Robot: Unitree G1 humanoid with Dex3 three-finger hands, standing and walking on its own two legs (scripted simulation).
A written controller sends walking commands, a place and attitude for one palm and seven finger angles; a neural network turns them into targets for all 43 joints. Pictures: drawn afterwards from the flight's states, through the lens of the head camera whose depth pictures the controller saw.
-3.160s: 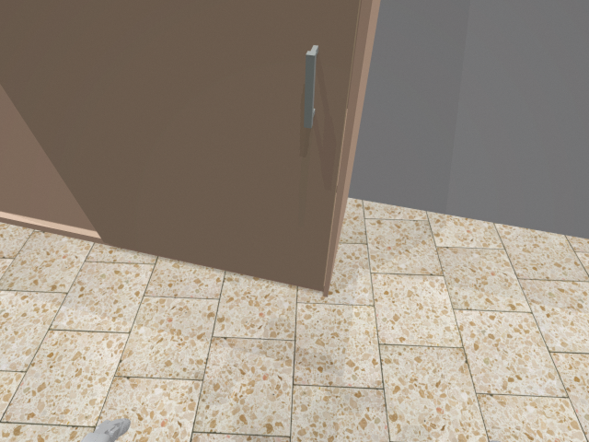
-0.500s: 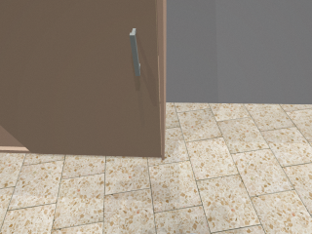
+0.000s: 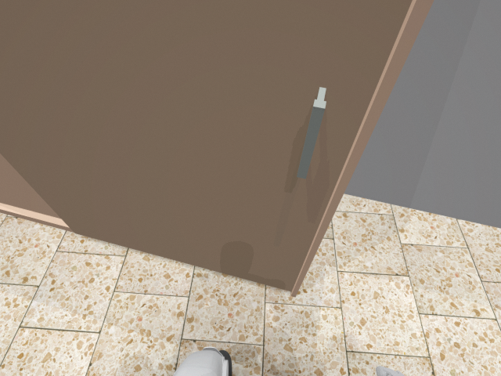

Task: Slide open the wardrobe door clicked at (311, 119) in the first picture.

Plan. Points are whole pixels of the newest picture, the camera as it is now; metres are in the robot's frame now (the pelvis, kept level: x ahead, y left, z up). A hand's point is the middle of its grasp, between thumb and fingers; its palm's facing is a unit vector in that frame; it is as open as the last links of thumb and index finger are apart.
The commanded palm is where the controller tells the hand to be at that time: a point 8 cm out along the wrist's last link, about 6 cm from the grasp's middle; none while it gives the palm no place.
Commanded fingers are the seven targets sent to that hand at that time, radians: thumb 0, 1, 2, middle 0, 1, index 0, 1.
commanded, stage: come to a stop and stand still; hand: right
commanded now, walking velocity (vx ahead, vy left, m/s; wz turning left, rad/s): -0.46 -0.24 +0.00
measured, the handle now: (311, 136) +0.46 -0.04 +0.12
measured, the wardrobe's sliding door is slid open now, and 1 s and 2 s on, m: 0.00 0.00 0.00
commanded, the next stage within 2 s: look again from close up in 1.54 s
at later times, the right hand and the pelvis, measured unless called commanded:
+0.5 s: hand out of the picture +0.04 -0.20 -0.15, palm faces +0.12 +0.96 -0.26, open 7.3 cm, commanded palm none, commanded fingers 0.00 -0.90 -0.90 0.20 0.30 0.20 0.30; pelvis -0.02 +0.00 +0.01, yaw -3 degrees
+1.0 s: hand out of the picture -0.09 -0.22 -0.15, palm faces +0.05 +0.98 -0.19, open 7.3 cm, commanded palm none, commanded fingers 0.00 -0.90 -0.90 0.20 0.30 0.20 0.30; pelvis -0.08 -0.05 +0.02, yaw -1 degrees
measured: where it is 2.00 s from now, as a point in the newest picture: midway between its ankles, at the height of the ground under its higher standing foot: outside the picture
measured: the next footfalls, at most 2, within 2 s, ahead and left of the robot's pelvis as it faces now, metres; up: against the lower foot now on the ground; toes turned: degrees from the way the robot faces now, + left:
right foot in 0.56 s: -0.05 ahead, -0.12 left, +0.00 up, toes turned -6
left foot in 0.94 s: -0.08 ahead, +0.07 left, +0.00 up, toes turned +0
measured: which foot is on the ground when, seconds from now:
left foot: down 0.00-0.58, up 0.60-0.92, down 0.94-1.00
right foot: down 0.00-0.00, up 0.02-0.54, down 0.56-1.00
